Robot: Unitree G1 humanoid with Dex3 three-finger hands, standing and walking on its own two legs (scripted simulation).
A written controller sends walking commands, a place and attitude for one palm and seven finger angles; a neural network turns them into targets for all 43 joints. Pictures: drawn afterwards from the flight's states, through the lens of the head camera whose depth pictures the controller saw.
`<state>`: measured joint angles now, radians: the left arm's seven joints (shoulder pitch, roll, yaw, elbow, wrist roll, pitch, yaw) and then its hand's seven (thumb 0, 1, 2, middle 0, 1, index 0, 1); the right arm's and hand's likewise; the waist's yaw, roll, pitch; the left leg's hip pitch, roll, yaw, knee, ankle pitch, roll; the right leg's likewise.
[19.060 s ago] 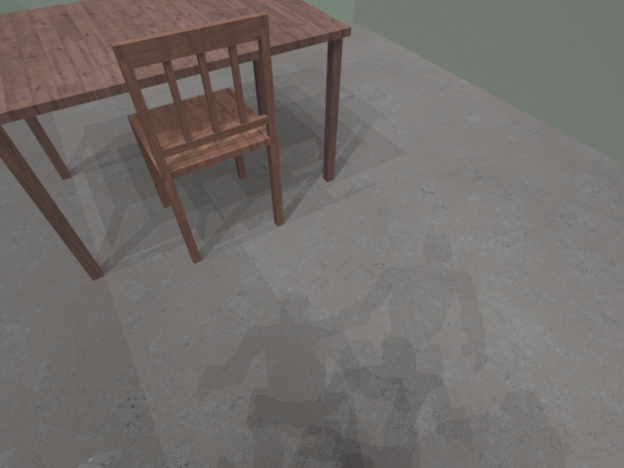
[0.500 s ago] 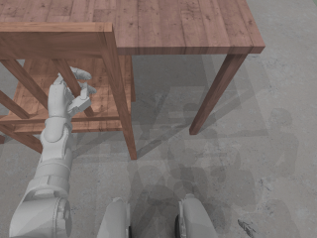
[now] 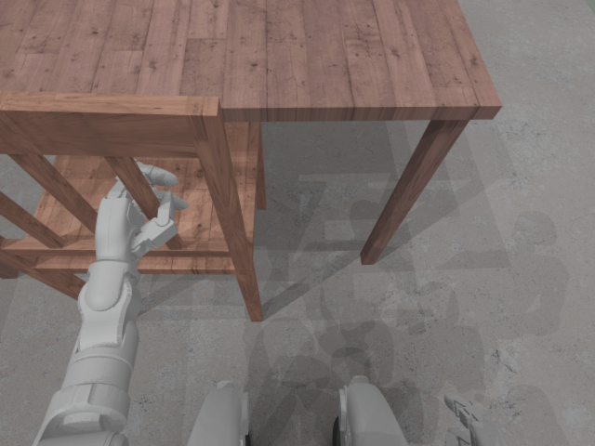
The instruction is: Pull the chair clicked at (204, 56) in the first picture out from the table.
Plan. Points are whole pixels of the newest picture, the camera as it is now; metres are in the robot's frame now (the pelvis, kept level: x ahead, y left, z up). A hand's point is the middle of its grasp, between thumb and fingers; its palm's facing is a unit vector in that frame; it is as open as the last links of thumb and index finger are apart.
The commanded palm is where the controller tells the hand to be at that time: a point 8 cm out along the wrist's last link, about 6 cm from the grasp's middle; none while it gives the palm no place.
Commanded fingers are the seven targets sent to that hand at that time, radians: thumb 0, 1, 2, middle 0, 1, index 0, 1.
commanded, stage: step backward, pulling the chair out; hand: left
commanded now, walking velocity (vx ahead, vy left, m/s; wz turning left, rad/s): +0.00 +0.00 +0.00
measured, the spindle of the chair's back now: (78, 207) +0.42 +0.29 +0.02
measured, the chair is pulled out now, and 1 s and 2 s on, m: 0.02 0.15 0.19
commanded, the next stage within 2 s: none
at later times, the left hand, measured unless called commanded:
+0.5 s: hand (173, 232) +0.38 +0.16 +0.03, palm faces +0.08 -0.99 -0.13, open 4.9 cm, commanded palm +0.35 +0.20 +0.03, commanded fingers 0.00 0.90 0.90 -0.50 -1.45 -0.50 -1.45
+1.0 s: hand (199, 308) +0.28 +0.11 +0.04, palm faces -0.03 -0.98 -0.17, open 5.0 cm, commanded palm +0.28 +0.17 +0.04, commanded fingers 0.00 0.90 0.90 -0.50 -1.45 -0.50 -1.45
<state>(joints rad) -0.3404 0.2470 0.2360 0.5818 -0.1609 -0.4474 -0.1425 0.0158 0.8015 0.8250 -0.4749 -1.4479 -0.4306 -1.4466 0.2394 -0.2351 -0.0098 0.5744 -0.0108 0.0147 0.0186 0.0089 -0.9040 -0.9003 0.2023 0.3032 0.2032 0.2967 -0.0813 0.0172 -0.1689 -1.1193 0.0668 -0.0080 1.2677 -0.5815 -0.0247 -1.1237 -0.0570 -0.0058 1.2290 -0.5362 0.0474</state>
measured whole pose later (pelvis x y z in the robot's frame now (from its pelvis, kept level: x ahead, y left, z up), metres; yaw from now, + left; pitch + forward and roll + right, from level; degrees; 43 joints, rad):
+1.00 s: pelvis -0.06 +0.00 +0.10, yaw -2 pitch +4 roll +0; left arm -0.43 0.15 0.02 1.06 -0.04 -0.28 0.10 -0.01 0.73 0.77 -0.33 -1.13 -0.50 -1.45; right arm 0.23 -0.25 0.00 0.71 0.05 0.03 -0.13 0.01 -0.90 -0.90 0.20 0.30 0.20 0.30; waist -0.06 0.01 0.08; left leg -0.47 0.06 0.06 0.61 -0.21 -0.02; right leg -0.50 -0.05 0.01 0.58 -0.16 0.04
